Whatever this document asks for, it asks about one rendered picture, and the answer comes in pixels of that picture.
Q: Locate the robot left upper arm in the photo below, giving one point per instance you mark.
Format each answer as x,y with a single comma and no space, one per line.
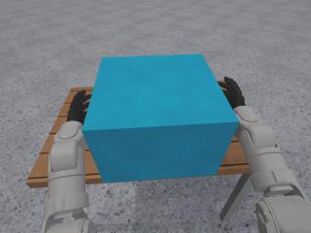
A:
80,225

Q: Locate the robot left hand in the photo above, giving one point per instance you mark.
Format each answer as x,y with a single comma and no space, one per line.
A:
77,107

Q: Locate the robot right upper arm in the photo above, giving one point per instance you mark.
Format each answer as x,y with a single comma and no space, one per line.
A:
283,214

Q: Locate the robot left forearm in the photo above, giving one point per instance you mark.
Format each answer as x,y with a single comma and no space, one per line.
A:
66,175

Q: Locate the robot right hand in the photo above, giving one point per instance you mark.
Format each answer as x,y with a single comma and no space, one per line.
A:
232,93

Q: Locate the carton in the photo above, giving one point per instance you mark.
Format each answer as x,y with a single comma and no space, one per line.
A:
155,117

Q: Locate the robot right forearm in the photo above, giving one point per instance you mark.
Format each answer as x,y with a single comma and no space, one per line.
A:
270,172

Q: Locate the table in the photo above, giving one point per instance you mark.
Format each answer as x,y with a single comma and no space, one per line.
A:
234,163

